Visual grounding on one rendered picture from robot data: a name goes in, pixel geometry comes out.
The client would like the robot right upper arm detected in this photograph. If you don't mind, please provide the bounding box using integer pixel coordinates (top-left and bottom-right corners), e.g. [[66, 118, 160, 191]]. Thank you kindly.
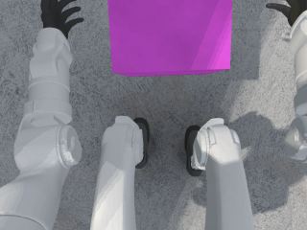
[[284, 114, 307, 175]]

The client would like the right robot forearm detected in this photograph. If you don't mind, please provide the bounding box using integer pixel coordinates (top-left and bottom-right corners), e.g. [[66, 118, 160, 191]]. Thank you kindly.
[[289, 11, 307, 116]]

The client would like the robot left upper arm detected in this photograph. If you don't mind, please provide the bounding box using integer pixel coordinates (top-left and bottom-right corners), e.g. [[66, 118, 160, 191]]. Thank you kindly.
[[0, 124, 83, 230]]

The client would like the carton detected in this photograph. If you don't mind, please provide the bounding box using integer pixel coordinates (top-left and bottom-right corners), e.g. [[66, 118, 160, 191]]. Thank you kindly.
[[107, 0, 233, 77]]

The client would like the robot left foot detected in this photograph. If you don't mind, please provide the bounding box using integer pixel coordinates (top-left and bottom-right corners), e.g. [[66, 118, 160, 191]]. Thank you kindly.
[[133, 117, 150, 169]]

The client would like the robot foot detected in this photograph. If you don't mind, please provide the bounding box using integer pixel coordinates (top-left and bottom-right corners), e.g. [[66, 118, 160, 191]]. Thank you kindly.
[[133, 117, 150, 169], [184, 125, 202, 177]]

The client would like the robot right hand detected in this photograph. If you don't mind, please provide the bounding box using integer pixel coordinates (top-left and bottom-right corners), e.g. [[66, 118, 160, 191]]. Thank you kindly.
[[266, 0, 307, 27]]

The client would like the robot left hand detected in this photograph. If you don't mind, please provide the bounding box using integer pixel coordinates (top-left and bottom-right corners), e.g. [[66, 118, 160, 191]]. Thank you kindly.
[[40, 0, 84, 39]]

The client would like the robot right foot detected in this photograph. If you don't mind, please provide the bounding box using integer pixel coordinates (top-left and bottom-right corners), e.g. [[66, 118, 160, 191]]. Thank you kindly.
[[184, 125, 202, 177]]

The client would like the left robot forearm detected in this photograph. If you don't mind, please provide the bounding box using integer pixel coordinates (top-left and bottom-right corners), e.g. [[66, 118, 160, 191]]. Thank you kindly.
[[13, 27, 73, 169]]

